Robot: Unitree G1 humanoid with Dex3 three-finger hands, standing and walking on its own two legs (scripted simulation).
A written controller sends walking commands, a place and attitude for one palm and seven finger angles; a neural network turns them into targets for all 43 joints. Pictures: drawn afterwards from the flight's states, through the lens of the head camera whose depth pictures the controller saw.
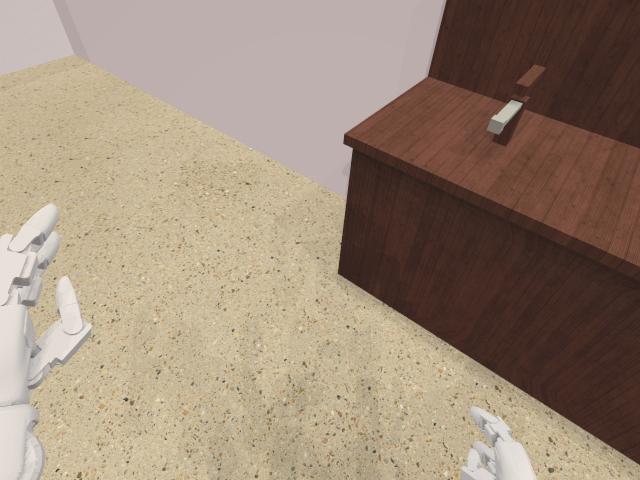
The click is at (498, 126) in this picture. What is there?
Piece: tap's lever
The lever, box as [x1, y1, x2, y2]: [487, 115, 506, 134]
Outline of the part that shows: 494,115 490,120 487,130 498,134 501,131 506,119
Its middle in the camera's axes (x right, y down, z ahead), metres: +0.39 -0.25 +0.85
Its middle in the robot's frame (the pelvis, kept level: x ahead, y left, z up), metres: +0.83 -0.33 +0.05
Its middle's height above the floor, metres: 0.82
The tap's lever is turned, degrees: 0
